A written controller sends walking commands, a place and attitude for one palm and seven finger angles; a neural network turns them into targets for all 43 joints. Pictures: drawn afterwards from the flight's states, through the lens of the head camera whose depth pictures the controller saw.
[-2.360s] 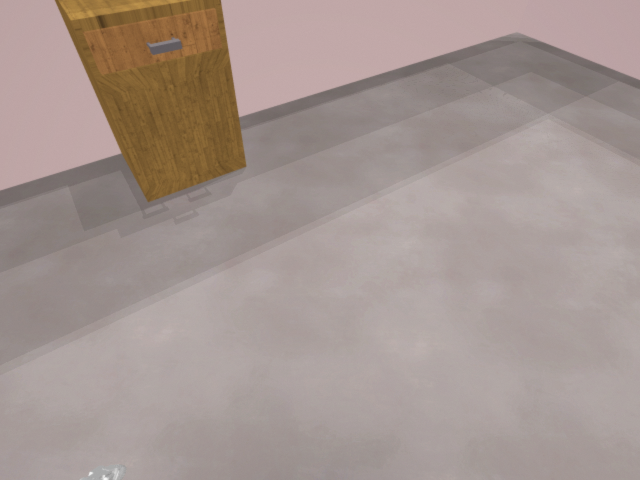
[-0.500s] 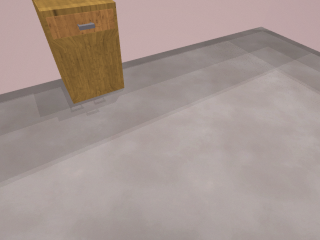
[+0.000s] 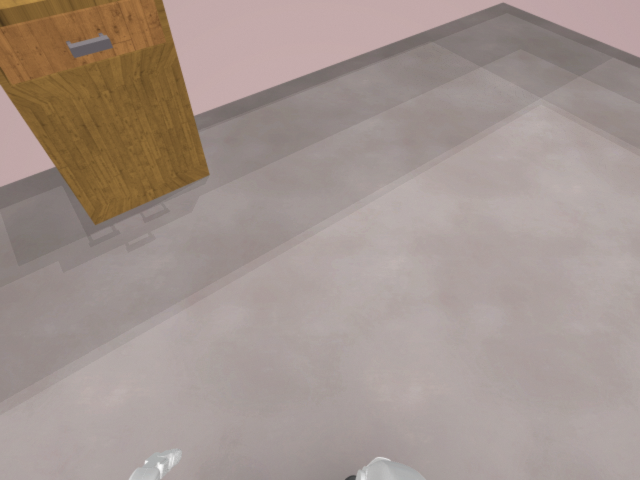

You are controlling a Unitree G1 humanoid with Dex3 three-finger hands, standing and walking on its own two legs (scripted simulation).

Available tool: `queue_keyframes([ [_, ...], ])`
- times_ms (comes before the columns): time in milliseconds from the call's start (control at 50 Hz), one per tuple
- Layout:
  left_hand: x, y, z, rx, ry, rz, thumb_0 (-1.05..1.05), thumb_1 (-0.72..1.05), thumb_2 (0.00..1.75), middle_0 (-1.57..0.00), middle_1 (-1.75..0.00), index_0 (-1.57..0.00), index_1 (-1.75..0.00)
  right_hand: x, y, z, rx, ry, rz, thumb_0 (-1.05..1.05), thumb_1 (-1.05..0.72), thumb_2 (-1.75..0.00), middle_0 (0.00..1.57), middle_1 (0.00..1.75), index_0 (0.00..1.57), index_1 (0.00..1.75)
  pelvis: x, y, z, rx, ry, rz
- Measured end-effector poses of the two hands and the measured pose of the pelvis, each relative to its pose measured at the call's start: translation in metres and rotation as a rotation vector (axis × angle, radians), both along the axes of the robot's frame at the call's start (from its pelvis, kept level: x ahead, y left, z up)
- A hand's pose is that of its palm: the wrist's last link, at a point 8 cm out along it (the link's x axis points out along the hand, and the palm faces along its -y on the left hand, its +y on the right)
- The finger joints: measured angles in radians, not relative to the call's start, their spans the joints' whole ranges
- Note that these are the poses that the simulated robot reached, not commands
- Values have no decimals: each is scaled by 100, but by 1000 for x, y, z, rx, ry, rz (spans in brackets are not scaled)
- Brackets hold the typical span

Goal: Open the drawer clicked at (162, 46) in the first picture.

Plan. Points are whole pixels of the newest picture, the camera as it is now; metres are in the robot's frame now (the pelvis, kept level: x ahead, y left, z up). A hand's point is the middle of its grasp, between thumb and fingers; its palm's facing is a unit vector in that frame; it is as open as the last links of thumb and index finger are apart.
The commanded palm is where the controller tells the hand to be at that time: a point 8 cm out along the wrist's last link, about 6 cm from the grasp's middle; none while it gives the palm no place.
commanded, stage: walk to a spot facing it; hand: left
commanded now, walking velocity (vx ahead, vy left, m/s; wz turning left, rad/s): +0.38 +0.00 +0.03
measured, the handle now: (88, 43) +1.21 +0.70 -0.07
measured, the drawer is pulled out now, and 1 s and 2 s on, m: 0.00 0.00 0.00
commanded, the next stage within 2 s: turn to face it in 1.20 s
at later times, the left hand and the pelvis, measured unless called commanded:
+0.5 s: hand (159, 443) +0.19 +0.24 -0.16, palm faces +0.05 -0.99 -0.14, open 7.4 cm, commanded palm none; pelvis +0.23 +0.06 +0.03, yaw -2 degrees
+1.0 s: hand (238, 235) +0.56 +0.18 -0.14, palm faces -0.05 -0.97 -0.22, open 7.3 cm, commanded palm none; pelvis +0.46 +0.00 +0.02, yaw -4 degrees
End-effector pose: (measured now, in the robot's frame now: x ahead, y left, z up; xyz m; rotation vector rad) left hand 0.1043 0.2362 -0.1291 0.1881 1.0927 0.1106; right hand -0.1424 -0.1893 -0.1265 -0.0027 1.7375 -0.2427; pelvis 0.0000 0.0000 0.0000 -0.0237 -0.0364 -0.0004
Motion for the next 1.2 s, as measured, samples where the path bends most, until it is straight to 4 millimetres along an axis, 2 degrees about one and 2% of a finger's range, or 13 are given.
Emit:
queue_keyframes([
  [80, 3, -8, 6, -10, 74, 20, 0, 92, 90, -20, -30, -20, -30, 118, -26, -2, -51, -237, 66, 1, -91, -90, 20, 30, 20, 30, 33, 0, 14, -4, 7, 3],
  [180, 1, 2, 11, -14, 175, 60, 0, 95, 90, -20, -30, -20, -30, 253, -36, 16, -93, -484, 128, 0, -93, -90, 20, 29, 20, 30, 77, 7, 25, -7, 24, 4],
  [260, 3, 10, 7, -48, 236, 105, 0, 93, 90, -20, -30, -20, -30, 335, -29, 29, -99, -576, 203, 0, -94, -90, 19, 29, 19, 30, 115, 20, 26, -15, 29, 9],
  [360, 9, 27, -8, -87, 336, 167, 1, 92, 90, -20, -30, -20, -30, 419, -1, 30, -107, -633, 281, 0, -93, -90, 20, 30, 19, 30, 168, 45, 16, -19, 24, 11],
  [420, 26, 39, -10, -88, 401, 155, 1, 92, 90, -20, -30, -20, -30, 442, 15, 29, -111, -653, 268, 0, -92, -90, 20, 30, 20, 30, 194, 57, 15, -1, 14, -9],
  [500, 81, 54, 1, -73, 381, 120, 1, 91, 90, -20, -30, -20, -30, 437, 25, 31, -126, -587, 178, -1, -94, -90, 20, 30, 20, 30, 229, 65, 26, 8, 17, -27],
  [660, 235, 58, 17, -47, 213, 37, 1, 91, 90, -20, -30, -19, -30, 404, 20, 29, -117, -324, 85, -1, -95, -90, 20, 30, 20, 30, 300, 64, 35, 21, 32, -53],
  [780, 361, 30, 19, -13, 116, -75, 1, 91, 90, -19, -30, -19, -30, 393, 26, 14, -50, -159, -26, 0, -93, -90, 20, 30, 20, 30, 362, 42, 25, 35, 28, -83],
  [860, 432, 7, 13, 10, 12, -107, 1, 91, 90, -20, -30, -20, -30, 408, 20, -4, 7, -71, -66, 0, -92, -90, 20, 30, 20, 30, 406, 19, 6, 37, 15, -86],
  [920, 451, -4, 17, 5, -3, -82, 0, 91, 90, -20, -30, -20, -30, 451, 8, -8, 15, -98, -55, 1, -92, -90, 20, 30, 20, 30, 431, 10, 9, 26, 5, -80],
  [980, 452, -11, 21, 2, 47, -60, 0, 91, 90, -20, -30, -20, -30, 517, -7, -4, -7, -209, -26, 1, -91, -90, 20, 30, 20, 30, 456, 6, 20, 19, 10, -80],
  [1060, 453, -1, 26, 26, 108, -12, -1, 95, 90, -20, -30, -20, -30, 610, -22, 6, -35, -373, 18, 1, -92, -90, 20, 30, 20, 30, 489, 4, 29, 13, 23, -70],
  [1200, 447, 12, 12, -24, 257, 66, 0, 93, 90, -20, -30, -20, -30, 739, -39, 24, -107, -495, 139, 2, -95, -90, 20, 30, 20, 30, 554, 20, 28, -6, 20, -44],
])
